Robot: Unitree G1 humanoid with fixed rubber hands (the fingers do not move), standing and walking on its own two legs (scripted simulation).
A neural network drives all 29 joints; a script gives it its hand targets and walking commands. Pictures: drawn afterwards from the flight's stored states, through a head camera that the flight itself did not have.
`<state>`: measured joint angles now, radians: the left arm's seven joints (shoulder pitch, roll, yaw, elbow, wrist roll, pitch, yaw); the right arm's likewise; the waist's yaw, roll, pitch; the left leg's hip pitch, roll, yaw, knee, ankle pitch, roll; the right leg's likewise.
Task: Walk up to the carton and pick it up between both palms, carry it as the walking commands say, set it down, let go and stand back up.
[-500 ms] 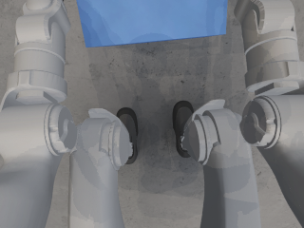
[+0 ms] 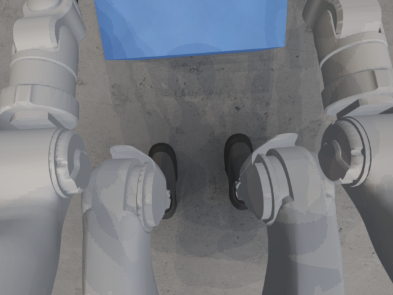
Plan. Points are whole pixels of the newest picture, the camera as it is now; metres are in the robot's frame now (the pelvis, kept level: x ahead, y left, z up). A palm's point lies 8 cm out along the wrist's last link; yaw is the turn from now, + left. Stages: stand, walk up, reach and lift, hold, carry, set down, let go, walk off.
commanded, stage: set down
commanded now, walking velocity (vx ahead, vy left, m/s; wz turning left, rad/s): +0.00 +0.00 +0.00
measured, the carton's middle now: out of the picture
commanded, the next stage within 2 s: none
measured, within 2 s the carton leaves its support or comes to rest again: rests again in 0.16 s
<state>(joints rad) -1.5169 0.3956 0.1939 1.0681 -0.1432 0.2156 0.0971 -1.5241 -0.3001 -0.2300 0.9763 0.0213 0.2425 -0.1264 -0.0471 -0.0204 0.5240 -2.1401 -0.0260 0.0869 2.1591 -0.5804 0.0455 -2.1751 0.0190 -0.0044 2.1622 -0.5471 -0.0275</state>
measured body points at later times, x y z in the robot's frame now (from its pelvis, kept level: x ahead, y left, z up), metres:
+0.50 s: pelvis +0.00 +0.00 -0.01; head +0.38 -0.02 +0.21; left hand +0.57 +0.16 -0.21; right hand +0.56 -0.20 -0.21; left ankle +0.12 +0.10 -0.35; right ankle +0.12 -0.11 -0.35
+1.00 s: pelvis +0.00 +0.00 -0.02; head +0.38 -0.01 +0.20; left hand +0.57 +0.16 -0.21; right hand +0.56 -0.20 -0.21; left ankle +0.12 +0.10 -0.35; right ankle +0.12 -0.11 -0.35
